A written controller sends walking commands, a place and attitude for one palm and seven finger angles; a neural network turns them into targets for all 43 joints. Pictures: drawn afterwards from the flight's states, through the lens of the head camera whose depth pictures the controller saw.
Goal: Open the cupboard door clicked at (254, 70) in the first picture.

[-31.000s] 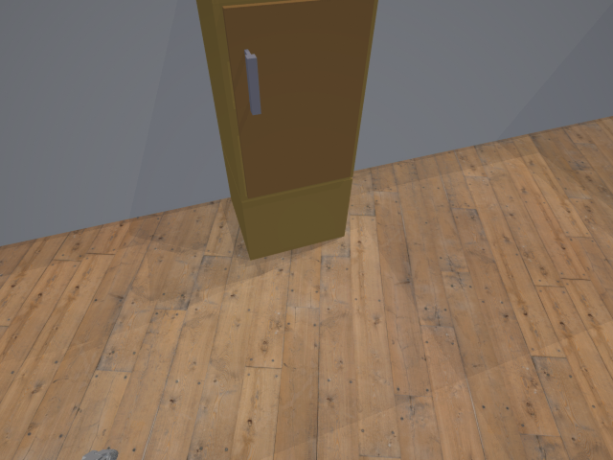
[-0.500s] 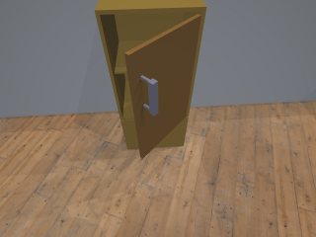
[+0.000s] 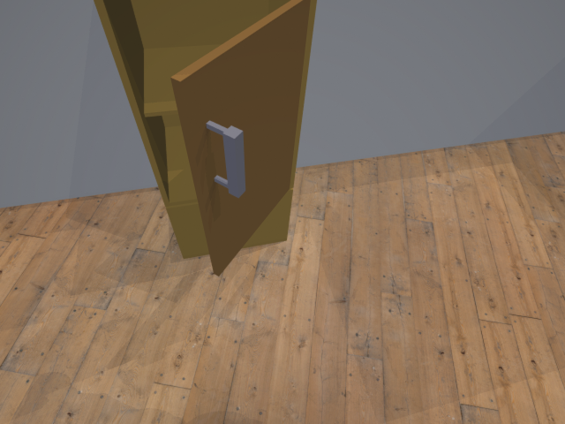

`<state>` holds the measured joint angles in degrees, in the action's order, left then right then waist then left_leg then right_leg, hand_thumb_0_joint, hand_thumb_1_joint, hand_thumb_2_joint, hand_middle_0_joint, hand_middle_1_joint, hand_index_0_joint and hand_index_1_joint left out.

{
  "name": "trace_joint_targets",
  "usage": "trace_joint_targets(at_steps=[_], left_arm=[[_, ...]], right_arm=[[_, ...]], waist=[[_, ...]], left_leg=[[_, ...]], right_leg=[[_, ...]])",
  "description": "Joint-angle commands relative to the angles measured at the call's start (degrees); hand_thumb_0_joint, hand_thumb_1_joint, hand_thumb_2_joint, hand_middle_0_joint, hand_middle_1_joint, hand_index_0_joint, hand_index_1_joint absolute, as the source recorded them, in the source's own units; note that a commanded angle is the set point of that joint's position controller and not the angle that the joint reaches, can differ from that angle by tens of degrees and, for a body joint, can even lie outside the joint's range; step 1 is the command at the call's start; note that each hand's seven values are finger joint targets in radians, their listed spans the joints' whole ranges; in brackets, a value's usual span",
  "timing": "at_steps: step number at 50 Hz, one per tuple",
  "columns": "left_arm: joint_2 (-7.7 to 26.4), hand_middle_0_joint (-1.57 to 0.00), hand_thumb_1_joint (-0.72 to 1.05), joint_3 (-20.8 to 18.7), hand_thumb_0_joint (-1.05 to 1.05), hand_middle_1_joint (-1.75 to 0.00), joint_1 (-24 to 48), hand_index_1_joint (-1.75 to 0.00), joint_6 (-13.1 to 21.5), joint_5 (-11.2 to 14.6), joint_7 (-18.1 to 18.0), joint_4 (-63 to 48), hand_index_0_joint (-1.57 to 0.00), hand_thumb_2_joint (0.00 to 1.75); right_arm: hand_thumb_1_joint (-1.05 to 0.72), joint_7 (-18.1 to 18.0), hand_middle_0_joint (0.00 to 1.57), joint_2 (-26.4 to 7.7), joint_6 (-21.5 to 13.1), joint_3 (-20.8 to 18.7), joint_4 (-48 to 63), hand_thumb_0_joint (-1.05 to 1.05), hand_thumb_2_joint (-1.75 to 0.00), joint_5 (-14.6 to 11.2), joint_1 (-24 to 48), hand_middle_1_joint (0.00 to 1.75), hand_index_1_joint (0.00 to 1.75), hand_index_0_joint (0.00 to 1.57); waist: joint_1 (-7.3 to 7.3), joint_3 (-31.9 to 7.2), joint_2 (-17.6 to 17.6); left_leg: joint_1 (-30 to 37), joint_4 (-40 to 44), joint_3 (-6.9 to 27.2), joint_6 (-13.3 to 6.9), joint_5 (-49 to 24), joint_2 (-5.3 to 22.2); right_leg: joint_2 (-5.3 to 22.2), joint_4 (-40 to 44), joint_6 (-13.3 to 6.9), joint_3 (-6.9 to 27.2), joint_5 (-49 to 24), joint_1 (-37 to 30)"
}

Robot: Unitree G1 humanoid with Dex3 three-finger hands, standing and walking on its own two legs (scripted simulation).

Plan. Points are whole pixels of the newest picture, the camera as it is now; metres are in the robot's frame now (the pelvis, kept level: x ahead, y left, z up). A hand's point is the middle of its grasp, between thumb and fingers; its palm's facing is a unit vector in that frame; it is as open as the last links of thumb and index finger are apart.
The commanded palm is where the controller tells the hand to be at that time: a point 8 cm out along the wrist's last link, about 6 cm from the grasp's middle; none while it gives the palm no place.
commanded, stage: walk to a spot facing it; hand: left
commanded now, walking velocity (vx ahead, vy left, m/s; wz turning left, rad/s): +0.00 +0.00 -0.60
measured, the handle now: (225, 160) +0.53 +0.15 +0.03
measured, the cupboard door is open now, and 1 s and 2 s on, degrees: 45 45 45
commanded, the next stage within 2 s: none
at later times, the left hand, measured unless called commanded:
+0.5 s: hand (222, 403) +0.17 +0.11 -0.16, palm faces -0.27 -0.92 -0.27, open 7.3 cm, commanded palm none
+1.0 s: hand (234, 360) +0.24 +0.10 -0.16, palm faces -0.51 -0.83 -0.22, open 7.4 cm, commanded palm none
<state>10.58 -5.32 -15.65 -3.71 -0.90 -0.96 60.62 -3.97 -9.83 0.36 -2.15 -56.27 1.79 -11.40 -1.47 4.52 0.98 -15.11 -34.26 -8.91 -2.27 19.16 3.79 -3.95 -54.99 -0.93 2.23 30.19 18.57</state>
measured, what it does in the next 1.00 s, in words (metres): steps on the spot, turning right: right foot, then left foot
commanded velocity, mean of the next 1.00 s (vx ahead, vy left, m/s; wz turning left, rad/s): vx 0.00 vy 0.00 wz -0.60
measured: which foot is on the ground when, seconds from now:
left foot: down 0.00-0.36, up 0.38-0.76, down 0.78-1.00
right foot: up 0.00-0.34, down 0.36-0.78, up 0.80-1.00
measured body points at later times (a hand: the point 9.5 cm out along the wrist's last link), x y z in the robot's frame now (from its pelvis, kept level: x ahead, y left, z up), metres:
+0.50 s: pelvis +0.01 -0.05 +0.00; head +0.07 -0.09 +0.44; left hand +0.18 +0.16 -0.13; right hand -0.01 -0.32 -0.16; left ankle +0.01 +0.10 -0.66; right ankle -0.01 -0.14 -0.73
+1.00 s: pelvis +0.05 -0.04 +0.01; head +0.11 -0.05 +0.45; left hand +0.26 +0.14 -0.14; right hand -0.03 -0.27 -0.13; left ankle +0.10 +0.07 -0.73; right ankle -0.04 -0.14 -0.66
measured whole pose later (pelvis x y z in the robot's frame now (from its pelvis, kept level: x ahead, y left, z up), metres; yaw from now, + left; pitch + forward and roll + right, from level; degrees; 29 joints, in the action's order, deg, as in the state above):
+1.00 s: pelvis +0.05 -0.04 +0.01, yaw -35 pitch +1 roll -2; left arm 14.8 -5.6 -10.0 -3.7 -1.0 1.7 52.5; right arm -2.4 -10.2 0.4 -1.1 -50.6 1.9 -13.6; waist -1.1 5.6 0.8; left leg -12.2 -28.5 -8.4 0.7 17.3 6.1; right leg 1.4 -59.1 3.3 -1.2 24.6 27.9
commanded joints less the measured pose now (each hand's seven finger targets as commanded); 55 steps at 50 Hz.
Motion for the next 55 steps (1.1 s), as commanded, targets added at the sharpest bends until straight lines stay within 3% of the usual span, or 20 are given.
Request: trace_joint_targets(at_steps=[1, 4, 11, 14, 16, 17, 18, 19, 21, 25, 33, 36, 37, 38, 39, 40, 43, 45, 52, 55], left_arm=[[3.52, -0.20, 0.90, -1.33, 0.00, -0.30, 0.96, -0.30, 0.94, -0.72, 1.97, -6.14, -0.20, 0.90], [3.52, -0.20, 0.90, -1.04, 0.00, -0.30, 1.80, -0.30, 0.70, -0.60, 2.33, -7.13, -0.20, 0.90], [3.70, -0.20, 0.90, -0.08, 0.00, -0.30, 9.22, -0.30, 1.08, -0.61, 2.59, -10.73, -0.20, 0.90], [4.84, -0.20, 0.90, -0.21, 0.00, -0.30, 8.04, -0.30, 1.73, -0.54, 2.57, -11.11, -0.20, 0.90], [7.05, -0.20, 0.90, -0.87, 0.00, -0.30, 2.51, -0.30, 2.31, -0.69, 2.25, -9.87, -0.20, 0.90], [12.70, -0.20, 0.90, -1.91, 0.00, -0.30, -1.32, -0.30, 3.15, -1.14, 1.59, -9.10, -0.20, 0.90], [17.77, -0.20, 0.90, -2.83, 0.00, -0.30, -3.99, -0.30, 3.28, -0.48, 0.83, -8.46, -0.20, 0.90], [16.67, -0.20, 0.90, -2.77, 0.00, -0.30, -4.25, -0.30, 3.12, -0.14, -0.09, -8.49, -0.20, 0.90], [12.77, -0.20, 0.90, -2.02, 0.00, -0.30, 2.73, -0.30, 2.61, -0.17, -0.88, -10.74, -0.20, 0.90], [11.30, -0.20, 0.90, -1.54, 0.00, -0.30, 4.59, -0.30, 3.11, -0.50, -0.73, -11.79, -0.20, 0.90], [12.64, -0.20, 0.90, -2.39, 0.00, -0.30, 3.47, -0.30, 2.62, -0.77, 0.15, -12.05, -0.20, 0.90], [11.86, -0.20, 0.90, -2.26, 0.00, -0.30, 6.36, -0.30, 2.29, -0.40, 0.32, -12.77, -0.20, 0.90], [9.76, -0.20, 0.90, -1.79, 0.00, -0.30, 6.93, -0.30, 2.13, 0.01, 0.44, -13.43, -0.20, 0.90], [6.21, -0.20, 0.90, -1.06, 0.00, -0.30, 4.83, -0.30, 1.91, 0.56, 1.06, -14.39, -0.20, 0.90], [6.73, -0.20, 0.90, -0.88, 0.00, -0.30, 5.90, -0.30, 2.22, 0.03, 1.56, -15.52, -0.20, 0.90], [8.05, -0.20, 0.90, -1.17, 0.00, -0.30, 6.62, -0.30, 2.11, -0.84, 1.78, -14.82, -0.20, 0.90], [6.97, -0.20, 0.90, -1.48, 0.00, -0.30, 5.06, -0.30, 1.71, -0.58, 2.82, -12.74, -0.20, 0.90], [5.90, -0.20, 0.90, -0.96, 0.00, -0.30, 5.34, -0.30, 1.45, -0.35, 3.09, -12.74, -0.20, 0.90], [5.05, -0.20, 0.90, 0.28, 0.00, -0.30, 11.24, -0.30, 1.93, -0.25, 3.29, -13.94, -0.20, 0.90], [6.90, -0.20, 0.90, -0.15, 0.00, -0.30, 5.00, -0.30, 2.35, -0.35, 3.21, -12.11, -0.20, 0.90]], right_arm=[[-0.90, -0.07, 0.20, -9.02, -0.84, -1.26, 3.03, 0.00, -0.90, 0.20, -2.78, 0.30, 0.30, 0.20], [-0.90, 0.22, 0.20, -8.59, -1.25, -1.14, 2.72, 0.00, -0.90, -0.12, -4.58, 0.30, 0.30, 0.20], [-0.90, 1.49, 0.20, -10.79, -0.67, -2.73, 3.07, 0.00, -0.90, 0.22, -6.48, 0.30, 0.30, 0.20], [-0.90, 1.85, 0.20, -12.30, -0.37, -3.32, 4.17, 0.00, -0.90, 0.27, -4.60, 0.30, 0.30, 0.20], [-0.90, 2.17, 0.20, -12.31, 0.02, -3.51, 5.04, 0.00, -0.90, -0.27, -3.25, 0.30, 0.30, 0.20], [-0.90, 2.63, 0.20, -9.54, 0.32, -2.98, 6.36, 0.00, -0.90, -0.98, -3.47, 0.30, 0.30, 0.20], [-0.90, 2.77, 0.20, -6.92, 0.70, -2.10, 9.04, 0.00, -0.90, -1.17, -0.87, 0.30, 0.30, 0.20], [-0.90, 2.14, 0.20, -7.33, 1.51, -2.25, 9.52, 0.00, -0.90, -1.19, 1.84, 0.30, 0.30, 0.20], [-0.90, 2.00, 0.20, -7.88, 1.80, -2.49, 8.57, 0.00, -0.90, -1.12, 2.08, 0.30, 0.30, 0.20], [-0.90, 2.19, 0.20, -6.50, 1.97, -2.29, 7.39, 0.00, -0.90, -1.05, 1.30, 0.30, 0.30, 0.20], [-0.90, 1.91, 0.20, -6.07, 0.99, -2.34, 9.61, 0.00, -0.90, -1.63, 2.86, 0.30, 0.30, 0.20], [-0.90, 1.48, 0.20, -6.35, 0.12, -2.32, 8.44, 0.00, -0.90, -1.75, -2.95, 0.30, 0.30, 0.20], [-0.90, 1.18, 0.20, -8.30, -0.54, -2.47, 7.62, 0.00, -0.90, -1.48, -5.96, 0.30, 0.30, 0.20], [-0.90, 0.99, 0.20, -14.27, -1.04, -3.33, 8.13, 0.00, -0.90, -0.48, -6.51, 0.30, 0.30, 0.20], [-0.90, 0.73, 0.20, -16.86, -0.64, -3.62, 9.14, 0.00, -0.90, -0.13, -7.41, 0.30, 0.30, 0.20], [-0.90, 0.72, 0.20, -15.37, -0.90, -3.04, 9.29, 0.00, -0.90, 0.18, -6.32, 0.30, 0.30, 0.20], [-0.90, 0.73, 0.20, -11.28, -1.11, -1.60, 10.53, 0.00, -0.90, 0.20, -0.92, 0.30, 0.30, 0.20], [-0.90, 0.75, 0.20, -10.80, -1.18, -1.59, 9.93, 0.00, -0.90, -0.07, -2.31, 0.30, 0.30, 0.20], [-0.90, 1.61, 0.20, -12.96, -0.47, -3.00, 6.32, 0.00, -0.90, 0.08, -8.60, 0.30, 0.30, 0.20], [-0.90, 2.20, 0.20, -13.56, -0.05, -3.13, 6.93, 0.00, -0.90, -0.11, -6.21, 0.30, 0.30, 0.20]], waist=[[-0.04, -0.61, -4.80], [0.83, -3.72, -8.87], [3.45, -3.92, -11.21], [2.43, -5.16, -11.83], [-1.01, -6.92, -6.74], [-2.97, -9.13, 7.93], [-4.26, -8.98, 17.88], [-4.60, -8.98, 14.58], [-1.19, -7.32, 13.44], [0.62, -7.93, 4.47], [0.35, -6.18, 7.81], [3.64, -7.14, 5.58], [4.91, -8.37, 0.46], [4.27, -8.47, -15.74], [4.59, -7.05, -16.91], [4.29, -6.40, -11.47], [0.67, -4.09, -10.32], [1.32, -5.34, -11.36], [4.73, -5.38, -14.04], [0.90, -7.55, -10.66]], left_leg=[[4.22, 19.00, 12.79, -5.59, -16.32, 16.07], [9.56, 16.75, 6.01, -4.94, -26.83, 14.22], [10.13, 13.16, 0.50, -5.04, -29.73, 16.53], [10.06, 8.84, -0.73, -3.40, -29.18, 17.79], [4.87, -1.10, -3.75, 0.14, -25.38, 15.53], [-6.34, -15.06, -7.15, 3.74, -10.52, 9.58], [-16.97, -28.94, -2.75, 5.71, 18.85, 1.30], [-19.72, -33.92, 6.26, 5.12, 18.78, 1.94], [-21.15, -36.48, 9.15, 5.75, 9.40, 3.16], [-14.36, -28.90, 8.15, 6.63, 5.23, 1.04], [-9.09, -12.77, 8.29, 5.61, 5.63, -2.17], [2.51, 2.70, 8.33, 5.00, -2.35, -2.94], [10.43, 11.38, 11.29, 3.87, -5.25, 1.07], [16.03, 17.52, 27.65, -1.50, -7.07, 15.91], [11.73, 19.66, 34.29, -7.79, -12.52, 25.71], [7.66, 19.09, 32.83, -8.95, -13.70, 25.15], [5.96, 15.54, 15.48, -5.02, -26.79, 15.53], [9.96, 13.17, 8.96, -3.90, -35.25, 13.35], [12.24, 9.30, 3.99, -3.38, -38.72, 15.28], [4.90, 3.68, 1.54, -0.09, -18.69, 15.02]], right_leg=[[5.87, -14.69, 2.12, 0.03, -7.18, 13.06], [6.59, -11.61, 3.42, -1.73, -10.11, 14.34], [6.94, 5.63, 2.75, -6.55, -7.78, 8.76], [6.03, 13.87, 1.24, -7.46, -8.58, 3.42], [5.24, 25.05, -0.14, -8.09, -20.27, -7.96], [15.13, 31.75, -4.34, 6.40, -33.81, -18.12], [25.94, 33.31, -11.01, 21.56, -54.78, -19.46], [24.62, 32.71, -12.61, 20.82, -52.37, -18.42], [19.54, 32.03, -10.99, 16.28, -44.83, -16.49], [16.27, 32.35, -9.96, 13.61, -43.68, -11.37], [14.77, 32.70, -10.54, 19.58, -38.44, -7.92], [11.98, 28.98, -6.97, 19.40, -34.29, -1.25], [8.10, 25.04, -4.20, 16.34, -27.06, 4.72], [-0.29, 14.47, -0.27, 7.70, -7.56, 15.30], [0.07, 0.08, 1.94, 0.87, 6.10, 16.96], [2.48, -8.11, 2.32, 2.72, 4.31, 16.30], [4.83, -15.60, 4.12, 0.13, -4.82, 15.97], [5.45, -11.91, 4.57, -2.43, -6.36, 15.86], [4.39, 10.67, 2.52, -8.39, -4.89, 6.42], [3.55, 25.00, 0.45, -9.51, -12.70, -7.85]])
